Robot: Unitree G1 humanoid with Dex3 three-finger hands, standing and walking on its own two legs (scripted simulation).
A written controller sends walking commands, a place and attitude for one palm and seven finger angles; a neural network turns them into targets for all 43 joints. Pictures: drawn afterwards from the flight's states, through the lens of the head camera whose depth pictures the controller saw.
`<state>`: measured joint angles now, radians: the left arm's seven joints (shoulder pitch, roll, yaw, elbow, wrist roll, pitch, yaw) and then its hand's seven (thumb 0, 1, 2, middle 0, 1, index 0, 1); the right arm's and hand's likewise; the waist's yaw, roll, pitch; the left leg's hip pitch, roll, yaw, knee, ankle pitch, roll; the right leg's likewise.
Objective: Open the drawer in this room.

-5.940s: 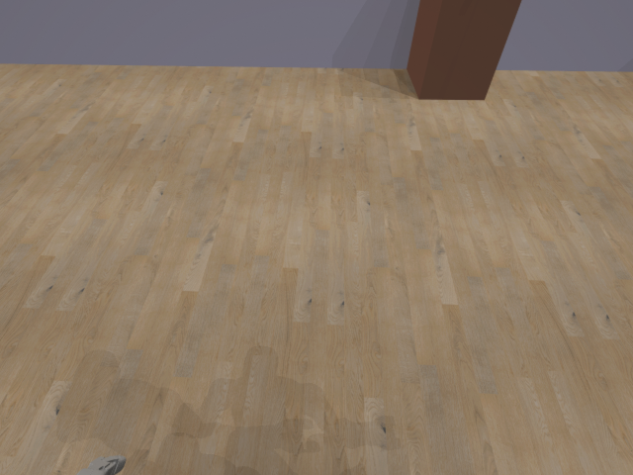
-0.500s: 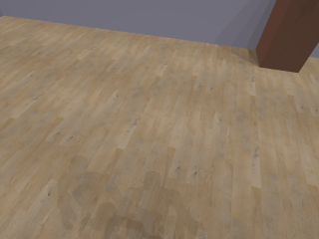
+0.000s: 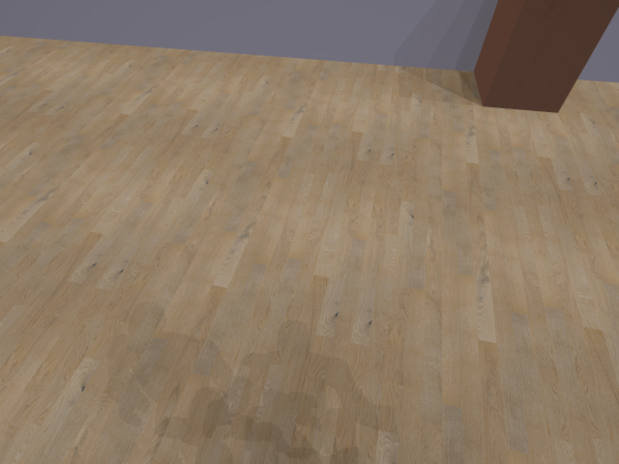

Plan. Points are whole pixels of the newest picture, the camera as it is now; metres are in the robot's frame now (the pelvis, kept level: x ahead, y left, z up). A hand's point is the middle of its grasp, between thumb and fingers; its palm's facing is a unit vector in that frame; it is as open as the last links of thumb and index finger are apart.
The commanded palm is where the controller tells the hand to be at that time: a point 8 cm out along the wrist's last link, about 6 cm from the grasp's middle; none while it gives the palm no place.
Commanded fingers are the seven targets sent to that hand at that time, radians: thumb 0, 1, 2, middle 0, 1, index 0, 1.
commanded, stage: turn or walk to find it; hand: left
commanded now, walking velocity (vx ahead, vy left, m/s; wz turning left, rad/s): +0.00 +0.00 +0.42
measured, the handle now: out of the picture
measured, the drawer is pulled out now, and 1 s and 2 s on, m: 0.00 0.00 0.00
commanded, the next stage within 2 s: stand and wait in 0.48 s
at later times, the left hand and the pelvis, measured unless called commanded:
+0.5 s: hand out of the picture +0.06 +0.24 -0.15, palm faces +0.01 -0.95 -0.32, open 7.4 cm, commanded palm none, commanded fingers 0.00 0.90 0.90 -0.20 -0.30 -0.20 -0.30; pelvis +0.00 -0.01 +0.01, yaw +2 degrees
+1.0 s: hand out of the picture +0.07 +0.23 -0.16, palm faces -0.01 -0.96 -0.29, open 7.4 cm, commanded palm none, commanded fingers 0.00 0.90 0.90 -0.20 -0.30 -0.20 -0.30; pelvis +0.01 +0.00 +0.01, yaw +1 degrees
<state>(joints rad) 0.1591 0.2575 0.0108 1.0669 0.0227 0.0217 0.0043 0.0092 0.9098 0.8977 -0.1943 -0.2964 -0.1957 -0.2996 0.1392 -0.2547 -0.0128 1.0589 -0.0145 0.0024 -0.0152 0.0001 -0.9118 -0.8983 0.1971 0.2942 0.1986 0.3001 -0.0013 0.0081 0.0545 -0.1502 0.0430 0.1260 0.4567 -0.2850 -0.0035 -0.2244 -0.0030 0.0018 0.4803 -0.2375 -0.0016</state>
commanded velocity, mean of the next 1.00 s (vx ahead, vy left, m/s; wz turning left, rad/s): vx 0.00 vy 0.00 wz -0.04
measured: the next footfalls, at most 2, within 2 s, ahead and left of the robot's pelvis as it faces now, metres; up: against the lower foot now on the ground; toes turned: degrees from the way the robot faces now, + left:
none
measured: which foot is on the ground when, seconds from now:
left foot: down 0.00-1.00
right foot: down 0.00-1.00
